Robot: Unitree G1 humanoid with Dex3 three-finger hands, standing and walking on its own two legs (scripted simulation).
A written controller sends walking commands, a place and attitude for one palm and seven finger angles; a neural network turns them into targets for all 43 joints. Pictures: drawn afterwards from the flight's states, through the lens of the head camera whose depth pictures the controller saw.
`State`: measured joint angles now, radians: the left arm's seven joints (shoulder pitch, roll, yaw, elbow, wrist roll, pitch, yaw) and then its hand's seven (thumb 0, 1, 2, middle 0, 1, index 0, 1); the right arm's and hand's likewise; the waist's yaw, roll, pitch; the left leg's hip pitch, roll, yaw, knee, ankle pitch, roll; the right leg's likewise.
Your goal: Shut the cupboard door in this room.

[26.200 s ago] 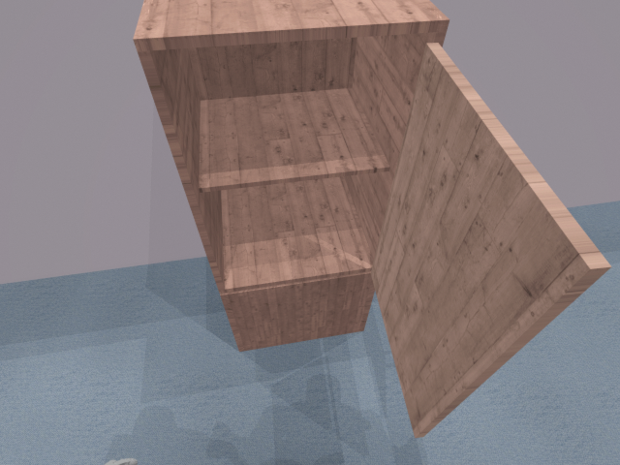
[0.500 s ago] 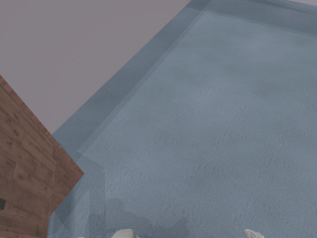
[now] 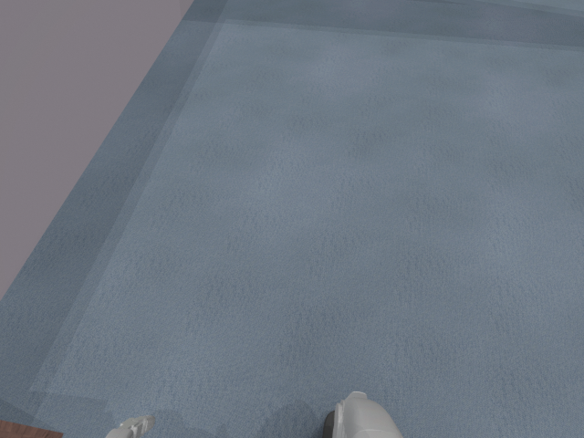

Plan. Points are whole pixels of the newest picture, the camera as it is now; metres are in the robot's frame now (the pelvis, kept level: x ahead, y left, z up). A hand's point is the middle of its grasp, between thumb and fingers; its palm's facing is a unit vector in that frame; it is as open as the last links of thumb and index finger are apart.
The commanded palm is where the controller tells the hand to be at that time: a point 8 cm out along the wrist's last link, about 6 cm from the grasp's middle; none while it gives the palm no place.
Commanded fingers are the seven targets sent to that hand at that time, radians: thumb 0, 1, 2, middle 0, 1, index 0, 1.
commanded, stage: walk to a spot facing it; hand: left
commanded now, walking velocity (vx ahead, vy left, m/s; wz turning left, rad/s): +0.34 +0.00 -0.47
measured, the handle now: out of the picture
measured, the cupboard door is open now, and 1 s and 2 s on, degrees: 40 40 40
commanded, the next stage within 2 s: turn to face it in 1.04 s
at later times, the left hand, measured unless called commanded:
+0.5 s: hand (215, 361) +0.25 +0.13 -0.15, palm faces -0.06 -0.97 -0.24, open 7.3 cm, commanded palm none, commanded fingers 0.00 0.90 0.90 -0.20 -0.30 -0.20 -0.30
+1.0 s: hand (248, 222) +0.54 +0.10 -0.15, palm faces -0.25 -0.95 -0.20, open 7.4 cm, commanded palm none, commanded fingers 0.00 0.90 0.90 -0.20 -0.30 -0.20 -0.30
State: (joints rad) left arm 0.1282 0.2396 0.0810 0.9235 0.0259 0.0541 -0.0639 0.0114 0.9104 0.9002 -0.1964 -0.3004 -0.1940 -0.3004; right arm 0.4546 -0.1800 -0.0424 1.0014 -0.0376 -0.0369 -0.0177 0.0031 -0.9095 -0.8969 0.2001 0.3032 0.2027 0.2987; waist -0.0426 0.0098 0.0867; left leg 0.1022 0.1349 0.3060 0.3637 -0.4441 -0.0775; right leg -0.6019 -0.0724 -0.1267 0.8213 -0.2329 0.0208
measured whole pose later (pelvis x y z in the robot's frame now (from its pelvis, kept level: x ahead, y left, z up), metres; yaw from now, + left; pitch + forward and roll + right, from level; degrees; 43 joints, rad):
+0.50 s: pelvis +0.22 -0.06 +0.01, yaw -9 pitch +0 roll +0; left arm 0.32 0.18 0.05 1.04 0.01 -0.07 0.00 0.00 0.92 0.90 -0.20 -0.30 -0.20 -0.30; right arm 0.14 -0.18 -0.05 0.95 -0.03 -0.01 0.02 0.00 -0.91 -0.90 0.20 0.30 0.20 0.30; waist 0.03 0.03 0.02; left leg -0.58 0.15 0.05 0.89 -0.19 -0.07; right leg -0.08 0.08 -0.06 0.36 -0.29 -0.10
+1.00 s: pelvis +0.43 -0.06 +0.01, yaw -20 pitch -1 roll +1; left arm 0.23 0.18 0.10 1.00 0.03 0.02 -0.03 0.01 0.91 0.90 -0.20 -0.30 -0.20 -0.30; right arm 0.37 -0.18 -0.07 1.07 -0.03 -0.05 -0.02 -0.01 -0.94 -0.90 0.20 0.30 0.20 0.30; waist 0.01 -0.01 0.03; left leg -0.05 0.07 0.28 0.37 -0.29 -0.01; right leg -0.66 -0.13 -0.06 1.07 -0.13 0.03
